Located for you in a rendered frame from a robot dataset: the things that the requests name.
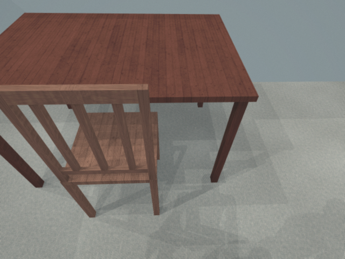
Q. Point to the chair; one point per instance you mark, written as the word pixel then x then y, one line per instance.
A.
pixel 109 148

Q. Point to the table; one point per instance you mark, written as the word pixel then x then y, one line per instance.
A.
pixel 184 58

